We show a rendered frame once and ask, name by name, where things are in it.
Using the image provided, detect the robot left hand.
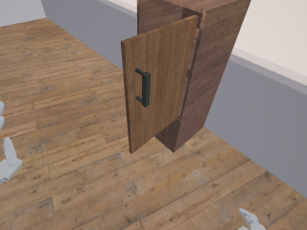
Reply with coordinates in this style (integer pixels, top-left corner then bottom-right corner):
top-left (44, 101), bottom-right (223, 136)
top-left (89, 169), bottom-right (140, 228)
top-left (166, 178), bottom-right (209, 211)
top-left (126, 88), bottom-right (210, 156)
top-left (0, 101), bottom-right (22, 185)

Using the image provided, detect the robot right hand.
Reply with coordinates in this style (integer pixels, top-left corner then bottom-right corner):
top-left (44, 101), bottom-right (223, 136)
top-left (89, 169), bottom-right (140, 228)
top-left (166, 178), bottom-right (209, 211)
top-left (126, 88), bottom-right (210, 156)
top-left (238, 208), bottom-right (266, 230)

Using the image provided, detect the cupboard door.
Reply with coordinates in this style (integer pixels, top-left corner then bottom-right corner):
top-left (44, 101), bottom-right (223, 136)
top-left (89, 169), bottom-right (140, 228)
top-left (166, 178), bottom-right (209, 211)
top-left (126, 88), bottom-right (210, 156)
top-left (121, 14), bottom-right (199, 154)

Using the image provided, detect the handle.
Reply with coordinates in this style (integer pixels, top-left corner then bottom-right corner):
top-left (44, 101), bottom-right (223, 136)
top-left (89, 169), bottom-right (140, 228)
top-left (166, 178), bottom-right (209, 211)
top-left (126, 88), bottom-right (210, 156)
top-left (135, 68), bottom-right (151, 107)

